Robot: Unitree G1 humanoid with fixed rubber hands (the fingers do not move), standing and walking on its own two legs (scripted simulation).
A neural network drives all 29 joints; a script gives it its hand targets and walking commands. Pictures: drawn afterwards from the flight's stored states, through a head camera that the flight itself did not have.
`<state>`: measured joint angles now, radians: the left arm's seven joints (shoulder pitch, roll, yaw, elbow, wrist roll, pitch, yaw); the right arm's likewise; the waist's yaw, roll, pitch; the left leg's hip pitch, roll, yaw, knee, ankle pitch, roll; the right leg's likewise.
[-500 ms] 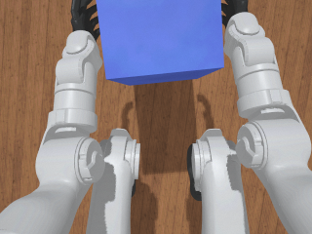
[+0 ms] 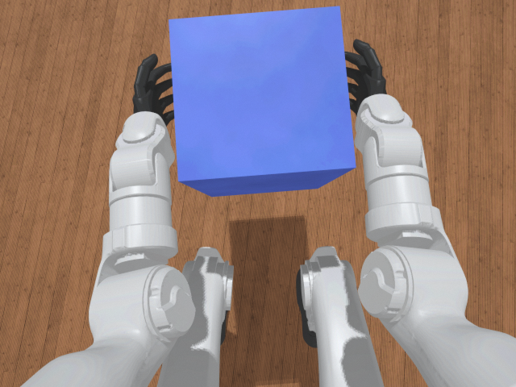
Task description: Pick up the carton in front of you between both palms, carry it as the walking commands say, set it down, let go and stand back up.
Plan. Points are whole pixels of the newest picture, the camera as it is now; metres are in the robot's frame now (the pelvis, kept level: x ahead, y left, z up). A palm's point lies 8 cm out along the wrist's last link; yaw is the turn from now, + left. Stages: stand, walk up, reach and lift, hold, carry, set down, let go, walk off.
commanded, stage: reach and lift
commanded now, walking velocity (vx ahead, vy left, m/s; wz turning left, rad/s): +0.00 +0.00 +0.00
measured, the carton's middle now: (260, 123) +0.51 +0.01 -0.13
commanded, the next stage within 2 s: none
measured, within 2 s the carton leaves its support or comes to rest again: neither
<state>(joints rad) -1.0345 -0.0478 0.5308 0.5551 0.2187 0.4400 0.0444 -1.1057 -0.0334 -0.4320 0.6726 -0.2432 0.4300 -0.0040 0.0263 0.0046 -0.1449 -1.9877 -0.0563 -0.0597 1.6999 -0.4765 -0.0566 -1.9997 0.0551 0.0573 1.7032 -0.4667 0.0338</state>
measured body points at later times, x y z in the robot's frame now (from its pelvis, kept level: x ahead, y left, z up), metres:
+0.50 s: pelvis +0.05 +0.00 +0.14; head +0.20 -0.01 +0.56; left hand +0.46 +0.16 +0.10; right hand +0.47 -0.15 +0.10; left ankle +0.11 +0.13 -0.47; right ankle +0.11 -0.13 -0.47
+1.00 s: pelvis +0.09 +0.01 +0.25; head +0.11 +0.00 +0.70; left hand +0.41 +0.15 +0.25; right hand +0.41 -0.15 +0.25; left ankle +0.11 +0.13 -0.47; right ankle +0.11 -0.13 -0.47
